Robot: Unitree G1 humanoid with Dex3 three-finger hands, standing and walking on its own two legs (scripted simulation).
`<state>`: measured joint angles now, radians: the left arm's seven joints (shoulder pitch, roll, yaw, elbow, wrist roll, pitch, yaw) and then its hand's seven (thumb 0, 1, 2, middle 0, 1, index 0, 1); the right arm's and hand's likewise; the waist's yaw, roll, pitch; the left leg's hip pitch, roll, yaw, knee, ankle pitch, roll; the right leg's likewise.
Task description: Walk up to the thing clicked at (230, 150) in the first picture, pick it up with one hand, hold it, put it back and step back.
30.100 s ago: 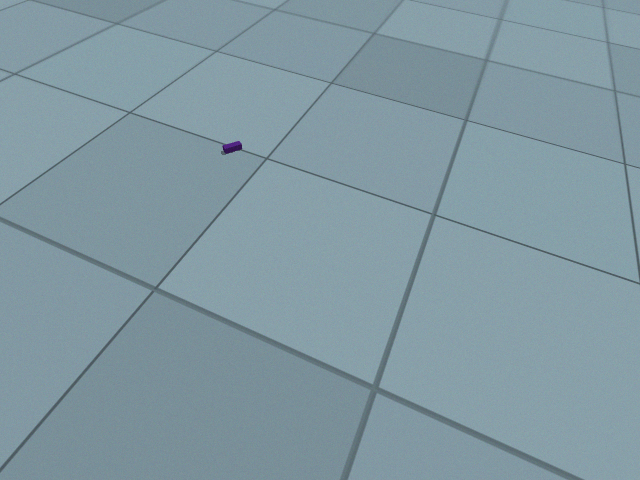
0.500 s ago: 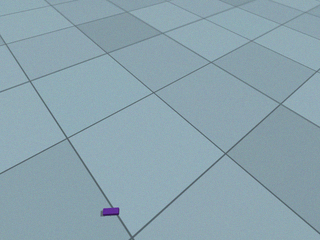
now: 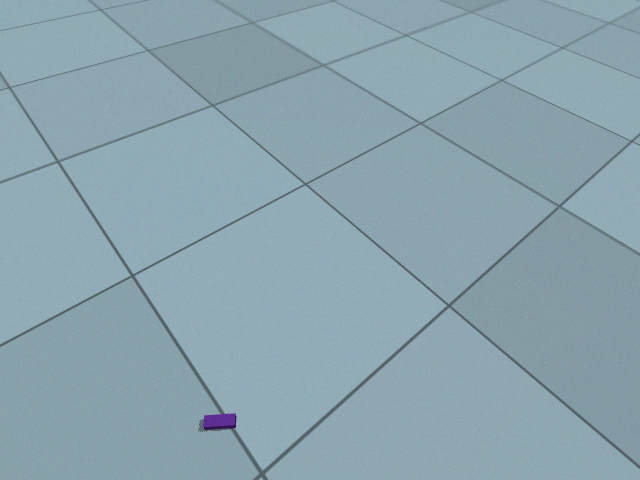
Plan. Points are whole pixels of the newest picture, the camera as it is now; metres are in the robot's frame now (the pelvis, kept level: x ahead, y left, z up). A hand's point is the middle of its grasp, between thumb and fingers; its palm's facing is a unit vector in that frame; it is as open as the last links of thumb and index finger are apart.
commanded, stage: stand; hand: left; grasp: from above
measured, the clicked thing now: (220, 421) +0.39 +0.24 -0.77
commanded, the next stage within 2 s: rise first in 0.90 s
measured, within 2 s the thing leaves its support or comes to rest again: neither
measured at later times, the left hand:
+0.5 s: hand out of the picture +0.08 +0.25 -0.16, palm faces -0.03 -0.94 -0.34, open 7.3 cm
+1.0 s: hand out of the picture +0.09 +0.25 -0.15, palm faces -0.03 -0.94 -0.35, open 7.3 cm
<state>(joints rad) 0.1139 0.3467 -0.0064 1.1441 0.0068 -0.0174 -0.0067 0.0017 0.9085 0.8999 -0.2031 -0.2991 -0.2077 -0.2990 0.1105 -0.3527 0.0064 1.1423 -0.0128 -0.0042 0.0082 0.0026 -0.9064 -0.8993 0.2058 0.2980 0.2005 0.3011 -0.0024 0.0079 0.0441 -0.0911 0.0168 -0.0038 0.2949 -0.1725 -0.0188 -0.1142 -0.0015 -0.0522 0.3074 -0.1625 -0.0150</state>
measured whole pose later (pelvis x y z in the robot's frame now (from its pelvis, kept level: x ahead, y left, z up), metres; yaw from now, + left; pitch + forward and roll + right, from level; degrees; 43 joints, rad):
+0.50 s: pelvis +0.01 +0.00 +0.00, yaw +0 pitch -1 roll +0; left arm 0.11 0.34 -0.01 1.14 0.01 -0.02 -0.01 0.00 0.91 0.90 -0.20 -0.30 -0.21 -0.30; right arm 0.11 -0.36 0.01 1.13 -0.01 -0.01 0.00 0.00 -0.91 -0.90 0.21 0.30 0.20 0.30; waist 0.00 0.01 0.04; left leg -0.09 0.02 0.00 0.30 -0.19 -0.02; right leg -0.11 0.00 -0.05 0.31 -0.17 -0.02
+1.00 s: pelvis +0.01 +0.00 +0.00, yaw +0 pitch -2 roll +0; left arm 0.11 0.35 -0.01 1.13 0.01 -0.02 0.00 0.00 0.91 0.90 -0.20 -0.30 -0.21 -0.30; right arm 0.11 -0.35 0.01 1.13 -0.01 0.00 0.00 0.00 -0.91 -0.90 0.21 0.30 0.20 0.30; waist 0.00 0.01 0.04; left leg -0.07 0.02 0.00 0.29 -0.19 -0.02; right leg -0.09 0.00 -0.05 0.30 -0.18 -0.02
